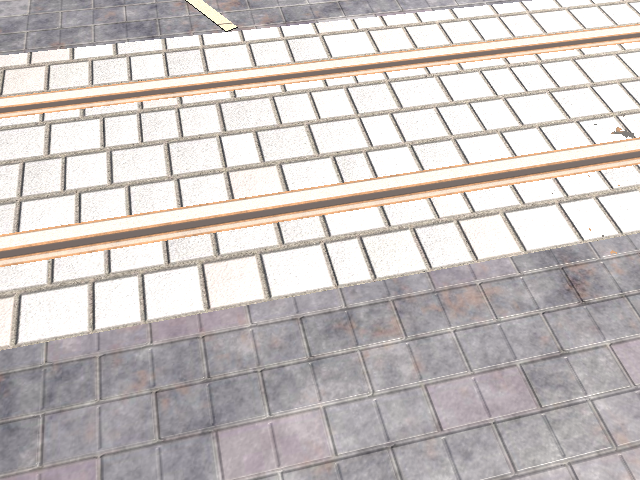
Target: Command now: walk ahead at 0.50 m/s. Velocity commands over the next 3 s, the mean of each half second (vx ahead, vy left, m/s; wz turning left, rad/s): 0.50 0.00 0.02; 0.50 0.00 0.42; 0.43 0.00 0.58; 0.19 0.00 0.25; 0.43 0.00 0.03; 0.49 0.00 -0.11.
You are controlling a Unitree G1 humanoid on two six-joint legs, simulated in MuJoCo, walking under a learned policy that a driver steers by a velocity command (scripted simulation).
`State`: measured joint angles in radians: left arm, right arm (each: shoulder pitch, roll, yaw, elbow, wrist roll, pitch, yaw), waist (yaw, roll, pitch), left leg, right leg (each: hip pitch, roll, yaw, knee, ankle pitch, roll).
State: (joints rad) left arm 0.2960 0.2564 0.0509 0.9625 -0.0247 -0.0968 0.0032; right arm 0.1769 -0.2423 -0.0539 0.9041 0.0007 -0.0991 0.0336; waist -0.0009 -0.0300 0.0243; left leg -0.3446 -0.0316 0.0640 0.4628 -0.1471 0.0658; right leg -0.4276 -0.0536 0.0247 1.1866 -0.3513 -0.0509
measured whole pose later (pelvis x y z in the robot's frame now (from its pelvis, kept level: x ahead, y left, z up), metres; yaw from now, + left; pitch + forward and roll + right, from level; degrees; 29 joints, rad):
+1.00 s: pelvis +0.54 +0.00 -0.02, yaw +15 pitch +2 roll -2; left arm 0.33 0.25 0.08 0.98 -0.01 -0.05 0.03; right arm 0.05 -0.23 -0.07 0.80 0.03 -0.04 0.06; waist 0.03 0.01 0.04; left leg -0.52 0.02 0.08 0.61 -0.12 0.13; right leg 0.10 -0.06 -0.30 0.43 -0.48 0.04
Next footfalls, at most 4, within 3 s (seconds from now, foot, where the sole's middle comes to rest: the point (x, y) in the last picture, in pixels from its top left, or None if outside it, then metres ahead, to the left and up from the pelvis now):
0.42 right None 0.41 -0.15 -0.77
1.00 left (269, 386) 0.68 0.12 -0.77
1.48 right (290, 263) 1.02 0.08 -0.77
1.88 left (221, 326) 0.83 0.24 -0.77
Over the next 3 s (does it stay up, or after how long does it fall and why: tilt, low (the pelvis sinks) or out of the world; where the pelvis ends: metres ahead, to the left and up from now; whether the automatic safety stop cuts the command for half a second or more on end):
stays up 1.26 0.44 0.01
